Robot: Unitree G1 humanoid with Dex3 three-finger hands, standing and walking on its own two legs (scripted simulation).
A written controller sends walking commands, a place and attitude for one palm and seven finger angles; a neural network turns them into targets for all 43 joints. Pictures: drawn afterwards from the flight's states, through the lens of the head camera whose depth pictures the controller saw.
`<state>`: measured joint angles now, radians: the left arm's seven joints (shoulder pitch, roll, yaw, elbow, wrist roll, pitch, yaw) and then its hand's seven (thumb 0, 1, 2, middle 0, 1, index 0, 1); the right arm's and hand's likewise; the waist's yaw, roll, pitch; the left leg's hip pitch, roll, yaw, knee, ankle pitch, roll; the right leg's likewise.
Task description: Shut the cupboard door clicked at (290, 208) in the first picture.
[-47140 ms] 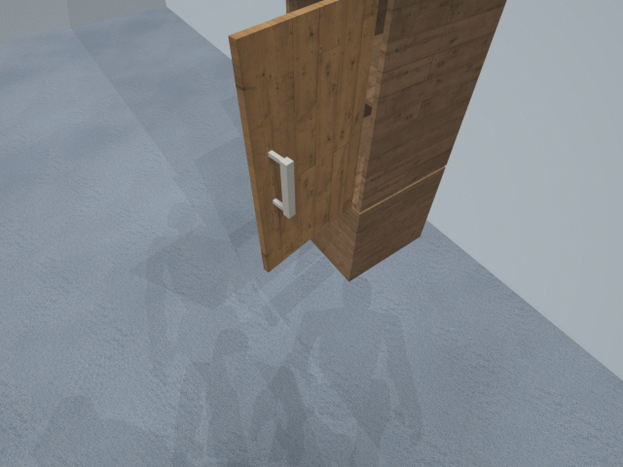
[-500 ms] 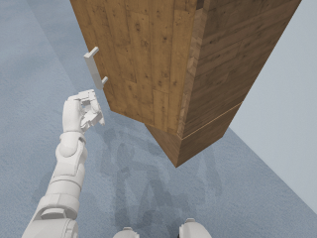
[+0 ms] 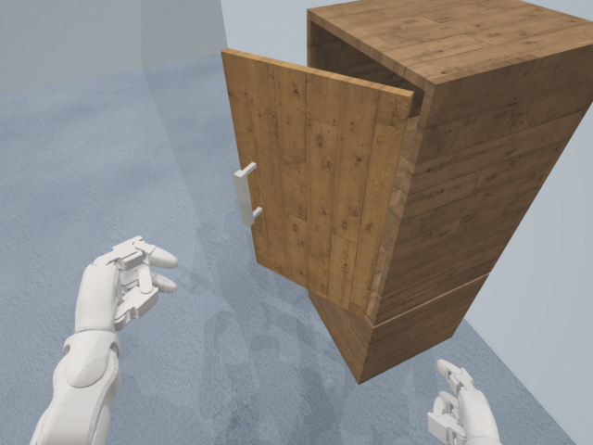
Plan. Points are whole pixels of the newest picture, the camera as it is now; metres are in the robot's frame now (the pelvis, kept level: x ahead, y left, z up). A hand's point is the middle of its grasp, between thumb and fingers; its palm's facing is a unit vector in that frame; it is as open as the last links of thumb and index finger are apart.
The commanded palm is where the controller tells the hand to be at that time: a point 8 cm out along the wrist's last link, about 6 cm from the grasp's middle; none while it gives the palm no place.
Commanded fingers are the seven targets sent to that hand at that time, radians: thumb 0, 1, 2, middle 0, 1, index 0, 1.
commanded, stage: draw the hand back to the body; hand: left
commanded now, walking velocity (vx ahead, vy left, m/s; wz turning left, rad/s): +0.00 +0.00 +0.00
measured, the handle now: (250, 195) +0.62 +0.17 -0.05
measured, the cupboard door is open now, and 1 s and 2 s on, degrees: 32 32 32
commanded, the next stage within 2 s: step back with the hand held close in 0.74 s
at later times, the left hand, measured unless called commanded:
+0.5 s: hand (36, 317) +0.19 +0.28 +0.17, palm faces +0.50 -0.75 -0.43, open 7.0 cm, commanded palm +0.14 +0.30 +0.18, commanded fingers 0.00 0.90 0.90 -0.20 -0.30 -0.20 -0.30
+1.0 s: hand (52, 317) +0.19 +0.27 +0.16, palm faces +0.45 -0.78 -0.44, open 7.4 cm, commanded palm +0.14 +0.30 +0.18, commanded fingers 0.00 0.90 0.90 -0.20 -0.30 -0.20 -0.30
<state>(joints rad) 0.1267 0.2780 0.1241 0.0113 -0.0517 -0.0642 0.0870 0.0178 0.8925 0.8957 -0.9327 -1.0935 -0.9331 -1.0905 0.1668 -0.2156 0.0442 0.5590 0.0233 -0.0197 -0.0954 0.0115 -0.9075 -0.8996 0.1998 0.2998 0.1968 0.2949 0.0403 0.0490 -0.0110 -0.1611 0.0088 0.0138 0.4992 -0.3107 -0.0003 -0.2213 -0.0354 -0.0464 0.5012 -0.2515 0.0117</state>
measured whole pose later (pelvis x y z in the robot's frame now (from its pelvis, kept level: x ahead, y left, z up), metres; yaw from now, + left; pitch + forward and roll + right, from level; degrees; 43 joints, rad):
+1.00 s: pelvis -0.01 +0.00 +0.00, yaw +0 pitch -1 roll -1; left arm 0.48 0.34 0.39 -0.35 -0.04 -0.16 0.11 0.02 0.89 0.90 -0.21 -0.30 -0.21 -0.30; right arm 0.19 -0.24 0.00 0.63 0.00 -0.08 -0.07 0.01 -0.90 -0.90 0.20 0.30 0.20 0.30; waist 0.02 0.08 -0.01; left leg -0.17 0.03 0.01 0.48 -0.29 0.00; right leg -0.20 -0.01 -0.05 0.42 -0.19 0.01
